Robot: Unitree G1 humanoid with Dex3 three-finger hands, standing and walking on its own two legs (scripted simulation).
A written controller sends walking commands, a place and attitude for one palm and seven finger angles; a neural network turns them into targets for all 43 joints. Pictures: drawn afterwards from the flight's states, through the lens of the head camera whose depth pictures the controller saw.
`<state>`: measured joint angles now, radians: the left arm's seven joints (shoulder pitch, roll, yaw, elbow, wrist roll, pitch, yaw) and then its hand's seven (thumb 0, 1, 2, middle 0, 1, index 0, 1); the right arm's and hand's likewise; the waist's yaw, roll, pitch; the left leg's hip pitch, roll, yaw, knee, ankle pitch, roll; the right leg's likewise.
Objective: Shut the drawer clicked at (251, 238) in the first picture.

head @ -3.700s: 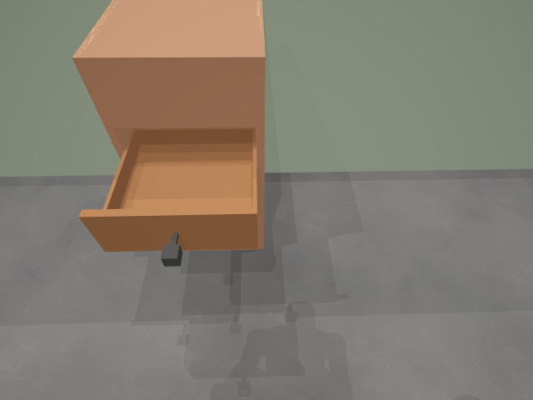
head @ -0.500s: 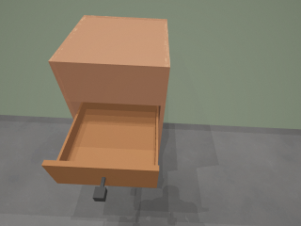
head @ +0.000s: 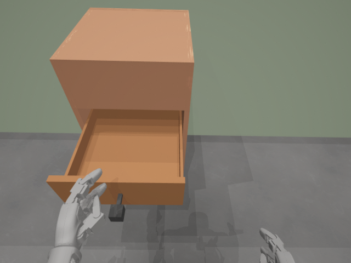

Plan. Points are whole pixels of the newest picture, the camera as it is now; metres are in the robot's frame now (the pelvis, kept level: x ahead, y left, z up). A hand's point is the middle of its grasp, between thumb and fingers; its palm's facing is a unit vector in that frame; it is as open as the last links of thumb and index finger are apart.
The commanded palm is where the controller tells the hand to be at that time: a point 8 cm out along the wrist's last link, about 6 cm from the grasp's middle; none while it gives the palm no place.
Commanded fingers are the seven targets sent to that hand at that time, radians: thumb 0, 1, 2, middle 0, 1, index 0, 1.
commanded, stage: raise the hand and make a fist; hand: left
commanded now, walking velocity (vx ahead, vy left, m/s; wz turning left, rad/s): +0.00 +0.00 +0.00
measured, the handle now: (118, 206) +0.31 +0.18 -0.14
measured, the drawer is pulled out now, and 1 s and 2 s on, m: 0.30 0.30 0.30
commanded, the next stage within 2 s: bring the fist close to the handle in 1.64 s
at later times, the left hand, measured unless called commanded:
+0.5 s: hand (122, 255) +0.17 +0.12 -0.05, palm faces -0.15 -0.99 -0.02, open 4.2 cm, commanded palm +0.11 +0.21 -0.04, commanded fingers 0.00 0.90 0.90 -0.98 -1.14 -0.98 -1.14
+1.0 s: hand out of the picture +0.14 +0.15 -0.03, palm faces +0.02 -1.00 +0.00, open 3.1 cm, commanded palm +0.10 +0.20 -0.04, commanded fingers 0.00 0.90 0.90 -1.40 -1.60 -1.40 -1.60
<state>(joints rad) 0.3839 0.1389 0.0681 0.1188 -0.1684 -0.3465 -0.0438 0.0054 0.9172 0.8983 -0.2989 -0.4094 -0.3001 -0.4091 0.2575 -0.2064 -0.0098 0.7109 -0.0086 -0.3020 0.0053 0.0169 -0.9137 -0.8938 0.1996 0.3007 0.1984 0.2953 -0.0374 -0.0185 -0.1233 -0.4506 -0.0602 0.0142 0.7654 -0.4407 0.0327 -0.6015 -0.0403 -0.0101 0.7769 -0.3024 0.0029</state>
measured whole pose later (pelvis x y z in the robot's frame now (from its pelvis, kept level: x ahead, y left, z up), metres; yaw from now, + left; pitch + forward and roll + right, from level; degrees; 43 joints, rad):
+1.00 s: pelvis -0.03 -0.01 -0.09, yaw +2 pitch +19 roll -2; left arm 0.64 0.17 0.01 -0.23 -0.19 -0.46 -0.17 0.01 0.90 0.90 -1.29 -1.47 -1.29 -1.47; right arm 0.16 -0.20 -0.01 0.42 0.01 -0.21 -0.01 0.02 -0.91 -0.89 0.20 0.30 0.20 0.30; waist 0.00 0.00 -0.19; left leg -1.02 -0.04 -0.05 1.36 -0.66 0.02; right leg -1.12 -0.03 -0.09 1.26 -0.47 -0.02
